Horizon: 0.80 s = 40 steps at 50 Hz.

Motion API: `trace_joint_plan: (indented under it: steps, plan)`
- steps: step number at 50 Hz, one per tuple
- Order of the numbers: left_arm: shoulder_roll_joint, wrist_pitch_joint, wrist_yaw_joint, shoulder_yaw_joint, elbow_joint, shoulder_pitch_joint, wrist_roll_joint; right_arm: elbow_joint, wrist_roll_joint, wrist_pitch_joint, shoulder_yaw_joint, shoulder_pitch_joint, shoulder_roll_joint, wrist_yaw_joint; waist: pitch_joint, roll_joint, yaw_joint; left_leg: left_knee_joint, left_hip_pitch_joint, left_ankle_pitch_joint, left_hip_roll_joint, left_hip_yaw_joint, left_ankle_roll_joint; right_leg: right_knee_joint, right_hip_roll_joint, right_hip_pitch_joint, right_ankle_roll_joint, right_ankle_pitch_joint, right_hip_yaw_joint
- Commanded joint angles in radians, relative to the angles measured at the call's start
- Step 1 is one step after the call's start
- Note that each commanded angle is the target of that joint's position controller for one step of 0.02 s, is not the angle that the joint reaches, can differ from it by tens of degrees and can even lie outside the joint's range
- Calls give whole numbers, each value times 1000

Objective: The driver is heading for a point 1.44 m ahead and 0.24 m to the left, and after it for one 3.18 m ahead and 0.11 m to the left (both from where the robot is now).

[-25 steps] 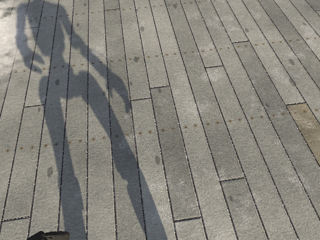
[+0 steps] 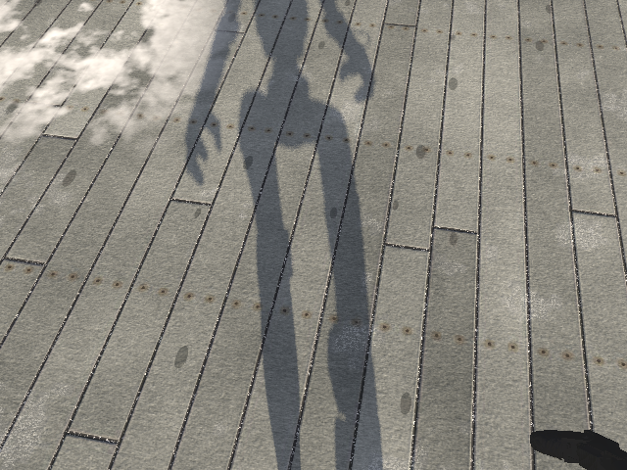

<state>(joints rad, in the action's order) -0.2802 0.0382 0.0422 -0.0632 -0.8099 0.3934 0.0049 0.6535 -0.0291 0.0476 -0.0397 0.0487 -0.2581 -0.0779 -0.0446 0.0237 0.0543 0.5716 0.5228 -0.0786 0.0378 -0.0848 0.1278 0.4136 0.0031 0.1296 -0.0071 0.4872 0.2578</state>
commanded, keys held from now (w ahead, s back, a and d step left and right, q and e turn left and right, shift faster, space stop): w+q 0.20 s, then q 0.40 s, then no key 0.40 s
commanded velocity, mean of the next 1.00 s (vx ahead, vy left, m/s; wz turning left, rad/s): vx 0.21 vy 0.00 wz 0.45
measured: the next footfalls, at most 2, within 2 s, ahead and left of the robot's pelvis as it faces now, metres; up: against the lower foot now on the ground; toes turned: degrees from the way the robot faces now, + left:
right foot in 0.44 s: +0.43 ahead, -0.09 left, +0.00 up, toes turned +27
left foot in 0.86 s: +0.29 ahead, +0.11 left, +0.00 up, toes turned +27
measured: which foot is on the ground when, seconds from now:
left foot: down 0.00-0.44, up 0.46-0.84, down 0.86-1.00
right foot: down 0.00-0.02, up 0.04-0.42, down 0.44-1.00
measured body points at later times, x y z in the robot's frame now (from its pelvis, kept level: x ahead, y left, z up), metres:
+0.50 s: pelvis +0.26 -0.03 +0.00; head +0.30 -0.02 +0.45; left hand +0.40 +0.27 -0.06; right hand +0.44 -0.29 -0.10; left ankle +0.13 +0.06 -0.67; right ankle +0.41 -0.10 -0.72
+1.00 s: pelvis +0.30 +0.00 +0.02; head +0.30 +0.02 +0.47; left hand +0.28 +0.29 -0.10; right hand +0.56 -0.14 -0.07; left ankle +0.25 +0.09 -0.71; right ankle +0.39 -0.11 -0.71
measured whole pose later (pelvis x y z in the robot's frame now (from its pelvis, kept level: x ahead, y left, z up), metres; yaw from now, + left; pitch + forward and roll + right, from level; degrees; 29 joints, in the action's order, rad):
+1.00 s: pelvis +0.30 +0.00 +0.02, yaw +29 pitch +0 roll +0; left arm -0.28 -0.01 0.00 -0.04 -0.77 0.18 -0.02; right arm 0.66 0.02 -0.02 -0.02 0.17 -0.23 0.01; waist -0.02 -0.04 0.03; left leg 0.53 0.25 -0.28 0.02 0.02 0.02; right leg 0.54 0.04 -0.29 0.04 0.27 0.03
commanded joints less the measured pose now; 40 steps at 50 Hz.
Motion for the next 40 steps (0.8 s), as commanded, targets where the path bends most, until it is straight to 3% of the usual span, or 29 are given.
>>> trace_joint_plan:
  steps: [1,2,3,4,5,6,7,8,11,13,15,17,20,21,22,23,24,25,26,27,29,31,34,38,40]
  plan:
    - [-104,25,0,-15,109,-40,-30,15,2,-14,-97,372,-268,45,259,111,-190,-17,-715,97,-151,314,134,770,103,-463,-19,-391,-72]
    - [-50,63,-23,13,159,39,-11,-23,14,3,-102,341,-313,42,418,220,-110,-157,-976,-126,-374,919,372,1072,-87,-819,22,145,-285]
    - [-148,95,-40,-8,175,-100,20,-23,11,9,-87,346,-233,43,371,52,-189,-256,-929,-193,-346,859,311,1077,-22,-916,2,59,-409]
    - [-160,109,-47,-8,206,-162,41,-25,8,16,-77,292,-197,44,213,-1,-155,-282,-777,-168,-311,710,263,982,20,-938,-14,-41,-392]
    - [-140,112,-40,-5,197,-168,21,-35,4,21,-69,224,-178,43,127,-97,-96,-295,-617,-71,-262,616,224,887,62,-891,-8,-94,-377]
    - [-148,105,-35,-12,190,-158,-4,-47,6,23,-61,174,-150,45,87,-94,-63,-310,-512,31,-223,545,210,812,85,-836,10,-128,-372]
    - [-149,92,-37,-15,186,-137,-12,-58,20,23,-56,152,-143,50,72,-54,-35,-333,-428,92,-201,504,206,788,100,-776,25,-150,-370]
    - [-142,81,-35,-14,187,-124,-19,-55,18,25,-58,143,-145,54,66,-31,-22,-348,-376,140,-187,480,208,747,107,-754,45,-161,-357]
    - [-99,61,-28,3,213,-189,-29,-34,17,23,-66,162,-183,74,29,-8,-33,-342,-233,300,-136,363,181,566,92,-718,94,-252,-302]
    - [-65,61,-27,17,230,-267,-34,-19,11,5,-73,175,-199,88,33,20,-61,-280,-172,391,-64,278,120,382,42,-635,104,-394,-273]
    - [-65,65,-33,17,241,-330,-21,2,4,-17,-77,234,-205,99,84,48,-105,-233,-196,345,-45,289,75,242,-23,-564,107,-531,-263]
    - [-86,63,-40,8,249,-355,-7,11,0,-35,-77,252,-203,104,107,77,-112,-180,-251,262,-65,357,53,160,-48,-544,100,-537,-295]
    - [-135,69,-46,-19,235,-291,-11,-8,3,-46,-72,205,-177,114,131,113,-56,-41,-341,202,-94,470,7,66,-33,-493,51,-501,-346]
    - [-144,76,-44,-25,221,-236,-21,-22,3,-46,-67,178,-156,114,152,105,-20,47,-331,177,-59,458,-27,-2,-8,-403,22,-599,-335]
    - [-192,80,-37,-34,222,-162,-41,-45,19,-40,-47,195,-96,112,262,4,-3,270,-249,-27,4,396,-75,26,151,-191,-44,-840,-451]
    - [-214,66,-32,-30,240,-152,-68,-30,31,-34,-29,387,-33,108,368,-263,-87,547,-9,-692,137,311,-137,73,417,73,-210,-1225,-752]
    - [-213,45,-39,-41,224,-142,-32,-14,9,-36,-41,490,-144,99,452,-317,-103,729,74,-650,62,297,-165,41,516,86,-308,-954,-963]
    - [-147,31,-32,-26,252,-197,-25,-3,-6,-54,-64,390,-212,103,346,-193,-67,798,125,-543,14,267,-196,-6,433,-1,-275,-691,-854]
    - [-101,15,-26,-10,257,-237,-28,-20,-6,-77,-72,289,-230,112,250,-121,-47,787,143,-463,-12,223,-209,-32,359,-110,-224,-538,-708]
    - [-85,3,-23,0,259,-274,-29,-32,-1,-99,-76,246,-223,121,181,-104,-51,769,124,-422,-35,209,-217,-60,306,-217,-202,-474,-619]
    - [-109,-6,-18,-6,242,-308,-37,-47,2,-118,-66,249,-165,122,99,-157,-76,673,31,-370,-46,156,-220,-120,227,-382,-184,-463,-463]
    - [-107,-6,-16,-10,223,-293,-39,-54,9,-113,-55,247,-122,124,116,-174,-67,577,-5,-365,-46,130,-221,-130,222,-369,-210,-539,-407]
    - [-123,-11,-18,-17,200,-292,-25,-67,25,-104,-40,211,-97,116,168,-153,-58,421,-70,-352,-68,132,-207,-118,264,-327,-249,-620,-392]
    - [-151,-26,-30,-23,176,-299,-8,-68,25,-105,-35,181,-110,99,156,-171,-44,224,-176,-302,-63,101,-176,-129,272,-349,-251,-477,-384]
    - [-152,-32,-35,-20,160,-300,3,-59,27,-102,-35,194,-107,90,142,-165,-60,71,-250,-237,-47,78,-148,-101,261,-365,-230,-408,-378]
Keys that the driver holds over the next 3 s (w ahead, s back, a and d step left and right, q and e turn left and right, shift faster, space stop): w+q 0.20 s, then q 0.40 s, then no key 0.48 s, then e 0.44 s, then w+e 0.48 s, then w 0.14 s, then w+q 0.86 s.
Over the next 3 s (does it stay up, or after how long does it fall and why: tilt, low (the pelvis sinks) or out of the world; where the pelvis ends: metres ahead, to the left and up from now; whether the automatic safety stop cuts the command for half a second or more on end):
stays up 0.92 0.01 0.03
